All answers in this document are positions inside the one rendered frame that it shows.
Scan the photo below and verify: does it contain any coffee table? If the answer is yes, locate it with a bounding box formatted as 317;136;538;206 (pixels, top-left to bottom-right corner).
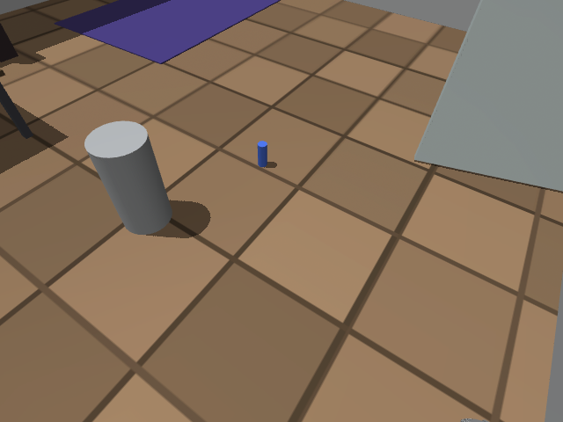
0;69;33;139

